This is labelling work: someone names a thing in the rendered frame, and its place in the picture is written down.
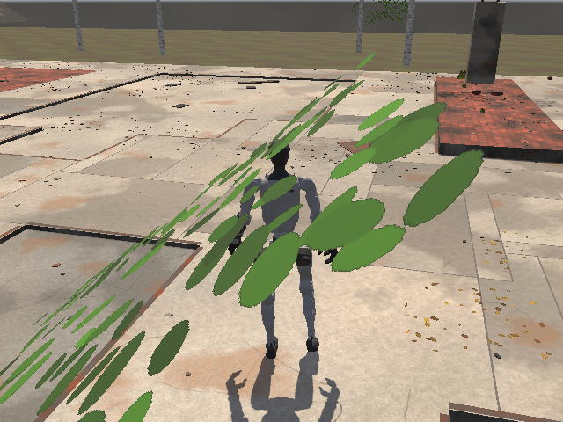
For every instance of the right robot hand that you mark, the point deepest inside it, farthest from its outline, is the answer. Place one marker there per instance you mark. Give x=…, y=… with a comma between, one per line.
x=333, y=254

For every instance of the left robot thigh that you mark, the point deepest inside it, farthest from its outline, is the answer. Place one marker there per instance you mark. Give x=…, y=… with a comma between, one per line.
x=270, y=300

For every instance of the robot left forearm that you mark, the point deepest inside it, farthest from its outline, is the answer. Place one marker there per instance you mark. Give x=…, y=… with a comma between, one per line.
x=237, y=239

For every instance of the left robot upper arm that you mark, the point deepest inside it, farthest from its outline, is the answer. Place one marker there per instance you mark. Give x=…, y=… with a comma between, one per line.
x=246, y=206

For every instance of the right robot upper arm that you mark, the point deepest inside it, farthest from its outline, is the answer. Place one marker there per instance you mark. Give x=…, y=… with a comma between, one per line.
x=311, y=196

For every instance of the left robot hand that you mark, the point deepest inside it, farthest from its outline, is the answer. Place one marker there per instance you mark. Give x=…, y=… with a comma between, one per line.
x=232, y=247

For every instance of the robot right foot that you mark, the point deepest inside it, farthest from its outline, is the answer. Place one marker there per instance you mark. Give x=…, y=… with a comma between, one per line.
x=312, y=345

